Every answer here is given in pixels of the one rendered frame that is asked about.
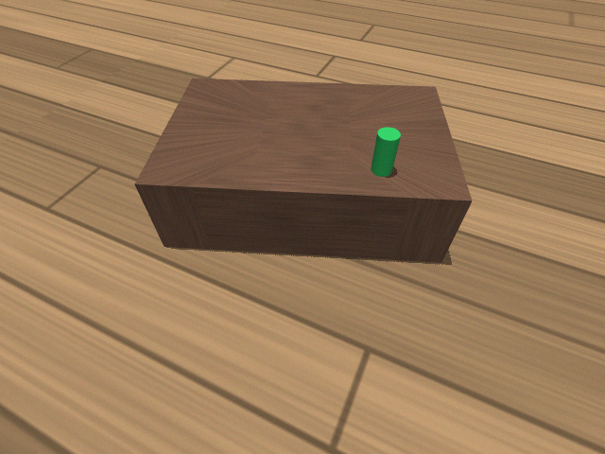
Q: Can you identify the can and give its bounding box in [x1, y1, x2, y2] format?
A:
[371, 127, 401, 177]

